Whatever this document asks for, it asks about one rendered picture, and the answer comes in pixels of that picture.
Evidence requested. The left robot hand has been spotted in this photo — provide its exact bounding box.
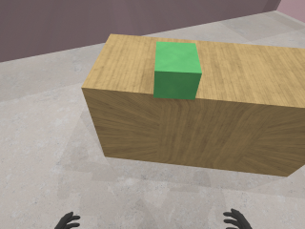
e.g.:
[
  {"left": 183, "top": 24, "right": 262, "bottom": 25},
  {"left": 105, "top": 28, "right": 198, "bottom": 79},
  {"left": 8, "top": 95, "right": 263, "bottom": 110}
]
[{"left": 54, "top": 212, "right": 81, "bottom": 229}]

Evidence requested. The pedestal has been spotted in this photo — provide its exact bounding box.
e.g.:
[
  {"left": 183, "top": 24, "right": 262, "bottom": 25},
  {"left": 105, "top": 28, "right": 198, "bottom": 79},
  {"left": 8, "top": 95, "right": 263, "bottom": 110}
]
[{"left": 81, "top": 33, "right": 305, "bottom": 177}]

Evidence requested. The right robot hand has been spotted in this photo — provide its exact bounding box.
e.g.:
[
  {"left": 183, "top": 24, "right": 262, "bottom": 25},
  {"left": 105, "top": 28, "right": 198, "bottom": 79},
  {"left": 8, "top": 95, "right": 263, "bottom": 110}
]
[{"left": 223, "top": 208, "right": 253, "bottom": 229}]

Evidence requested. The carton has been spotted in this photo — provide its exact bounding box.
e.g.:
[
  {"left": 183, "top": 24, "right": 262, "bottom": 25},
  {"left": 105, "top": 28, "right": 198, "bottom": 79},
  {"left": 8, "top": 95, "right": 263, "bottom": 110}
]
[{"left": 153, "top": 41, "right": 202, "bottom": 100}]

